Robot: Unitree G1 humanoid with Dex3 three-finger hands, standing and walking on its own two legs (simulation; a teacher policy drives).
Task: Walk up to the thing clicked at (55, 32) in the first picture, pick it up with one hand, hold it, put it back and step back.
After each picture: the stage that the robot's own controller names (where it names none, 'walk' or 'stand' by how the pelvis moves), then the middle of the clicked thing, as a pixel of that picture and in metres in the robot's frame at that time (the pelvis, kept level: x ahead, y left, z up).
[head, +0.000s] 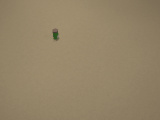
stand; (55, 34) +1.49 +0.34 -0.72
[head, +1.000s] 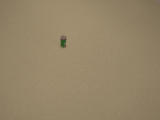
walk; (63, 41) +1.38 +0.15 -0.71
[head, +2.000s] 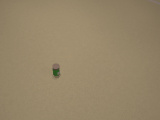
walk; (56, 69) +0.92 +0.19 -0.71
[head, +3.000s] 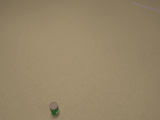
walk; (54, 108) +0.57 +0.23 -0.70
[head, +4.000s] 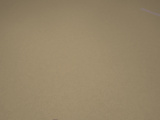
stand; out of the picture +0.43 +0.21 -0.71
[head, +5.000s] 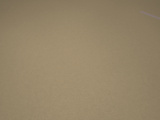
stand; out of the picture +0.33 +0.20 -0.71
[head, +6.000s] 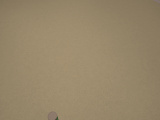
stand; (53, 118) +0.40 +0.21 -0.69
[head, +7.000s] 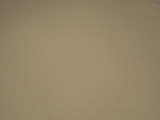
walk; out of the picture +0.41 +0.21 -0.70
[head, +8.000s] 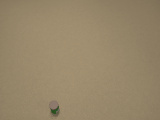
stand; (54, 107) +0.47 +0.19 -0.69
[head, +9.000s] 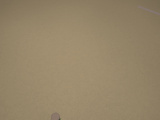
stand; (56, 119) +0.47 +0.19 -0.71
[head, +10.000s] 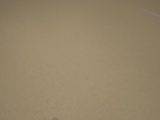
stand; out of the picture +0.44 +0.20 -0.73
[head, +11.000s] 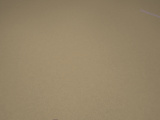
stand; out of the picture +0.44 +0.21 -0.73
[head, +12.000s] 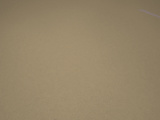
stand; out of the picture +0.43 +0.21 -0.73
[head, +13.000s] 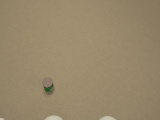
go down; (48, 84) +0.48 +0.19 -0.56
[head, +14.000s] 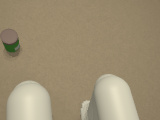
go down; (10, 41) +0.52 +0.24 -0.30
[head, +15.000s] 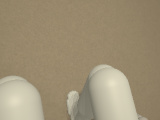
close in; out of the picture +0.51 +0.26 -0.26
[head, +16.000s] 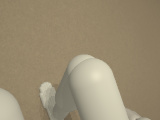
close; out of the picture +0.50 +0.30 -0.24
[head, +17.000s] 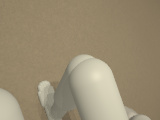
close; out of the picture +0.49 +0.29 -0.25
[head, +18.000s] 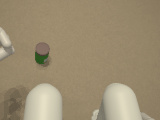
lift; (42, 53) +0.51 +0.18 -0.33
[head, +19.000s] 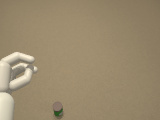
lift; (58, 109) +0.46 +0.15 -0.62
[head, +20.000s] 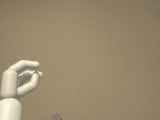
hold; out of the picture +0.43 +0.17 -0.68
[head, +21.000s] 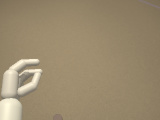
hold; out of the picture +0.43 +0.16 -0.68
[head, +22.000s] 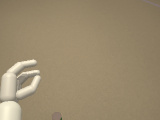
hold; (57, 119) +0.44 +0.16 -0.68
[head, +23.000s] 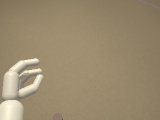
stand; out of the picture +0.44 +0.16 -0.68
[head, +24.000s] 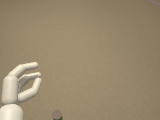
hold; (57, 117) +0.44 +0.16 -0.67
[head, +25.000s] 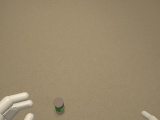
hold; (59, 104) +0.44 +0.15 -0.61
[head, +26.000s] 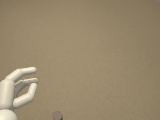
stand; (58, 118) +0.43 +0.15 -0.65
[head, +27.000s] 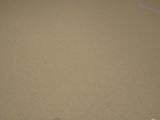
stand; out of the picture +0.43 +0.15 -0.66
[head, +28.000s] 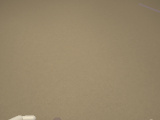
hold; out of the picture +0.43 +0.15 -0.65
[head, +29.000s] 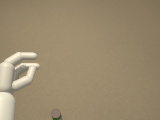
hold; (56, 115) +0.43 +0.16 -0.66
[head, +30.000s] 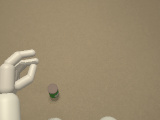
close; (53, 91) +0.46 +0.16 -0.56
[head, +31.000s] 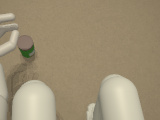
hold; (26, 47) +0.52 +0.19 -0.29
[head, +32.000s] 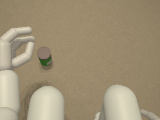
close; (45, 56) +0.52 +0.17 -0.35
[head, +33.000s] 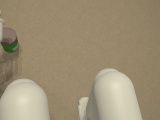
close; (9, 41) +0.51 +0.21 -0.26
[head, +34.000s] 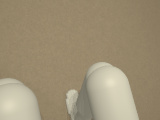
hold; out of the picture +0.50 +0.23 -0.25
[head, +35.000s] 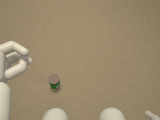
hold; (54, 81) +0.49 +0.16 -0.51
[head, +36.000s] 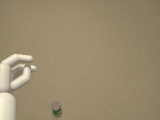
close; (56, 108) +0.45 +0.16 -0.66
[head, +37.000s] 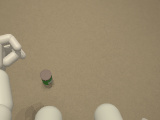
crouch; (46, 77) +0.48 +0.17 -0.49
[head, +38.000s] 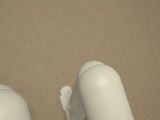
lower; out of the picture +0.51 +0.23 -0.26
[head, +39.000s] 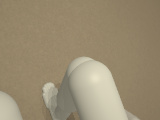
lower; out of the picture +0.50 +0.27 -0.25
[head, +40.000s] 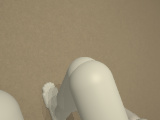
lower; out of the picture +0.50 +0.27 -0.25
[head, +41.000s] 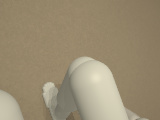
lower; out of the picture +0.50 +0.26 -0.25
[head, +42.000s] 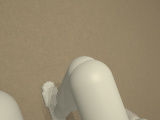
lower; out of the picture +0.50 +0.26 -0.25
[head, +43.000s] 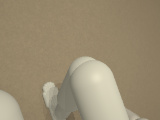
open; out of the picture +0.50 +0.26 -0.25
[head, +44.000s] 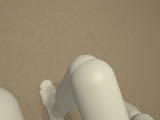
withdraw; out of the picture +0.49 +0.26 -0.25
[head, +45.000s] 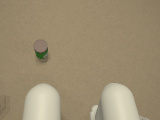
walk; (41, 49) +0.52 +0.18 -0.37
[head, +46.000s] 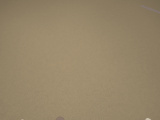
stand; out of the picture +0.44 +0.14 -0.66
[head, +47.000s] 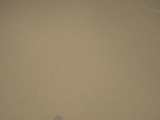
stand; out of the picture +0.45 +0.16 -0.67
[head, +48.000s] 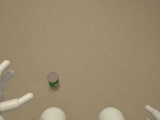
withdraw; (53, 79) +0.48 +0.16 -0.50
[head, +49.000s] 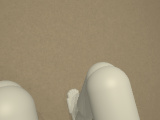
withdraw; out of the picture +0.52 +0.22 -0.25
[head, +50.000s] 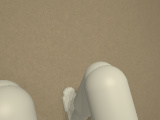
stand; out of the picture +0.51 +0.23 -0.25
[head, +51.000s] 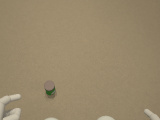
stand; (50, 88) +0.49 +0.16 -0.55
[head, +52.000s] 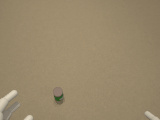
rise; (58, 94) +0.47 +0.15 -0.59
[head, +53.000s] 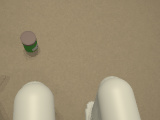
rise; (29, 42) +0.53 +0.18 -0.33
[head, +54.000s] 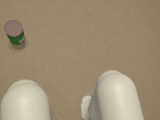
rise; (15, 33) +0.53 +0.20 -0.28
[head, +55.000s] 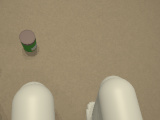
stand; (28, 41) +0.53 +0.18 -0.31
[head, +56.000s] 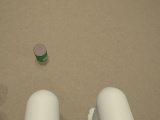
lower; (40, 53) +0.52 +0.17 -0.41
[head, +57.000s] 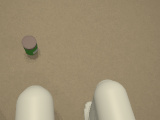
stand; (30, 46) +0.53 +0.18 -0.37
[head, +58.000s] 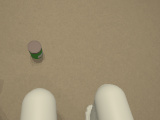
rise; (35, 50) +0.52 +0.18 -0.40
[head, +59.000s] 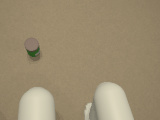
lower; (32, 47) +0.52 +0.18 -0.39
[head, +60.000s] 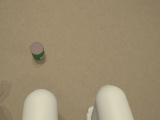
rise; (37, 51) +0.52 +0.17 -0.40
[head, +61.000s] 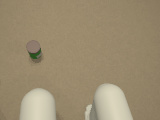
lower; (34, 50) +0.52 +0.18 -0.40
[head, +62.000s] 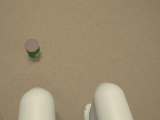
lower; (33, 49) +0.52 +0.18 -0.39
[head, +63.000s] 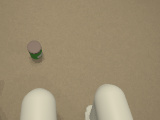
stand; (35, 50) +0.52 +0.18 -0.40
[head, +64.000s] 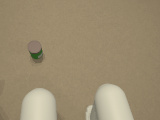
stand; (35, 50) +0.52 +0.18 -0.40
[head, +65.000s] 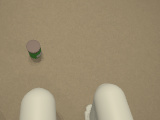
lower; (34, 49) +0.52 +0.18 -0.40
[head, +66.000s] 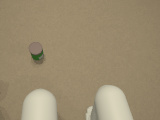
lower; (36, 51) +0.52 +0.17 -0.40
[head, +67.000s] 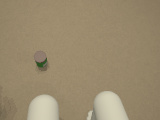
walk; (41, 59) +0.52 +0.17 -0.46
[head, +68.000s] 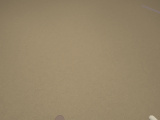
stand; out of the picture +0.45 +0.14 -0.66
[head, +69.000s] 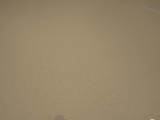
stand; out of the picture +0.45 +0.14 -0.66
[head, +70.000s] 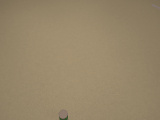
stand; (63, 116) +0.46 +0.14 -0.68
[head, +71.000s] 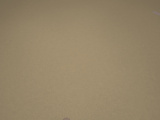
stand; out of the picture +0.45 +0.13 -0.73
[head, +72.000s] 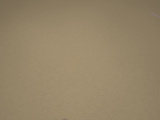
stand; out of the picture +0.45 +0.14 -0.73
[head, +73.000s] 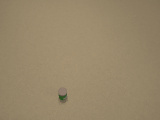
walk; (62, 94) +0.53 +0.10 -0.71
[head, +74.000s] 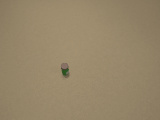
walk; (65, 69) +0.83 +0.21 -0.69
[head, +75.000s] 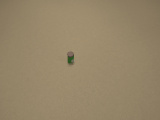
stand; (70, 57) +1.11 +0.14 -0.71
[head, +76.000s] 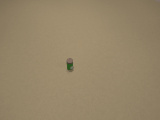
stand; (69, 64) +1.05 +0.14 -0.73
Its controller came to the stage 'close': yes
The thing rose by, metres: 0.01
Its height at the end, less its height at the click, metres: +0.00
